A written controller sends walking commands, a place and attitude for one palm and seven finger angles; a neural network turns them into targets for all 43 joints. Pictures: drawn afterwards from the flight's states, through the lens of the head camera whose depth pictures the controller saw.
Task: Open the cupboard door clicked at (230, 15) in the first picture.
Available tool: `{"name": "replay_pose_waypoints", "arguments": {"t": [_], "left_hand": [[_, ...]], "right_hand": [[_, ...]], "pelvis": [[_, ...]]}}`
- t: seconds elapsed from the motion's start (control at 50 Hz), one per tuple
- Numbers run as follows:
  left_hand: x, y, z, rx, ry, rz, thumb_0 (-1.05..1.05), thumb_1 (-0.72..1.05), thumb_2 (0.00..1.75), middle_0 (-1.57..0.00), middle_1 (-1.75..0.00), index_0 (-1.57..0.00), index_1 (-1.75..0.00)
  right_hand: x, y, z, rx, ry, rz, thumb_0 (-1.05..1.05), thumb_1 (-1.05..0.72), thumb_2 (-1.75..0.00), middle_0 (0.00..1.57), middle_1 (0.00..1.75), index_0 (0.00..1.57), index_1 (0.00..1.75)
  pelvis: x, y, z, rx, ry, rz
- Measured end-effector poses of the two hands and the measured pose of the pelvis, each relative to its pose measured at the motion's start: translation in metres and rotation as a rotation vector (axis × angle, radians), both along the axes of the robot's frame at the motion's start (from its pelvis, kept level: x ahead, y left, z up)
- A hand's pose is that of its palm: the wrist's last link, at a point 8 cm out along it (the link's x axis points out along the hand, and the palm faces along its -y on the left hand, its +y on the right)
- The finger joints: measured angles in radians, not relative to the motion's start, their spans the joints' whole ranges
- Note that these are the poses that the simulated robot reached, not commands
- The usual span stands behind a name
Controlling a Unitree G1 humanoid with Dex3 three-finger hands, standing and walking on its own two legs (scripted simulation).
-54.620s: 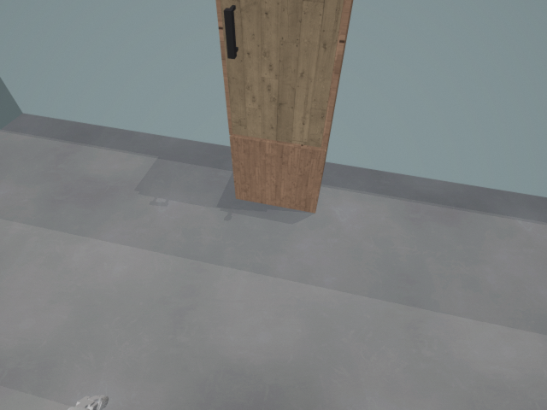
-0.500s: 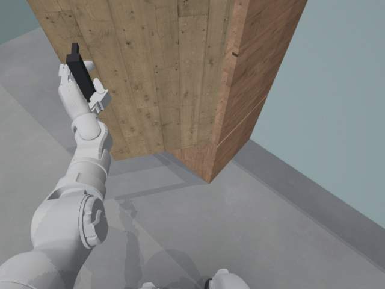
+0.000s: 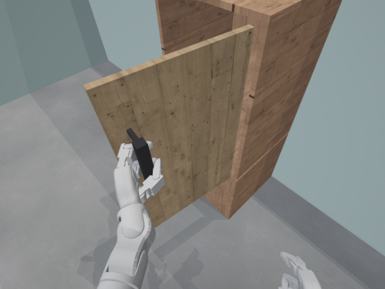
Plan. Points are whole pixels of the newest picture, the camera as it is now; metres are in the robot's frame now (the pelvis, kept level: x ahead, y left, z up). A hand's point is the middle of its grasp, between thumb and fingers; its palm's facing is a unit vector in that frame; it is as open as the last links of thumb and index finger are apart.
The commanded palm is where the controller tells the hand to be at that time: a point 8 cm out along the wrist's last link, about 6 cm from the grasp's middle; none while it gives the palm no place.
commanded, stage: pull the door open along its arc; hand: left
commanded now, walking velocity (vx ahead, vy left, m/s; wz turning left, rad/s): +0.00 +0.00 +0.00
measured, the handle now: (141, 158) +0.37 +0.12 +0.08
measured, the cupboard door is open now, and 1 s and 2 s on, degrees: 82 87 88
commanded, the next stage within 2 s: open thumb and fingers to let go in 0.22 s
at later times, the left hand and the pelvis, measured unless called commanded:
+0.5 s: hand (167, 181) +0.31 +0.06 +0.09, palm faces +0.37 -0.93 -0.02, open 6.6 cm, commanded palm +0.27 +0.11 +0.08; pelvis +0.00 -0.02 -0.01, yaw +4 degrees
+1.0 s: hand (169, 179) +0.31 +0.06 +0.08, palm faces +0.37 -0.93 -0.01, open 14.3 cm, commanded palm +0.28 +0.10 +0.08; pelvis -0.05 -0.01 -0.01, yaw +3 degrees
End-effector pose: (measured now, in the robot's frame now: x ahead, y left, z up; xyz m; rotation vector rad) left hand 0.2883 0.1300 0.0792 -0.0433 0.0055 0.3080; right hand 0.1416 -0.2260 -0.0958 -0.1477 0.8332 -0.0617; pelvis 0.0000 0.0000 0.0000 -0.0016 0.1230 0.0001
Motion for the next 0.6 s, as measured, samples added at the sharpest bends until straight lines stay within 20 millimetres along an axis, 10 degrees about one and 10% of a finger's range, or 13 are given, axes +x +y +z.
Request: {"name": "replay_pose_waypoints", "arguments": {"t": [0.14, 0.26, 0.6], "left_hand": [[-0.029, -0.028, 0.005, 0.045, 0.039, -0.028, 0.04, 0.62, 0.67, -0.3, -1.27, -0.32, -1.3], [-0.028, -0.031, 0.006, 0.069, 0.047, 0.02, 0.04, 0.61, 0.73, -0.31, -1.26, -0.32, -1.31], [-0.019, -0.025, 0.007, 0.059, 0.03, 0.07, 0.03, 0.4, 0.69, -0.36, -1.29, -0.37, -1.3]], "right_hand": [[0.073, 0.023, 0.028, 0.027, -0.152, 0.088, 0.01, -0.91, -0.9, 0.2, 0.3, 0.2, 0.3], [0.09, 0.032, 0.024, 0.036, -0.139, 0.151, 0.0, -0.91, -0.9, 0.2, 0.3, 0.2, 0.3], [-0.006, -0.005, -0.021, -0.028, 0.097, 0.074, 0.01, -0.91, -0.9, 0.2, 0.3, 0.2, 0.3]], "pelvis": [[0.01, -0.008, -0.001, -0.001, -0.039, 0.029], [0.011, -0.015, -0.005, -0.001, -0.046, 0.066], [-0.015, -0.025, -0.005, 0.016, -0.05, 0.069]]}}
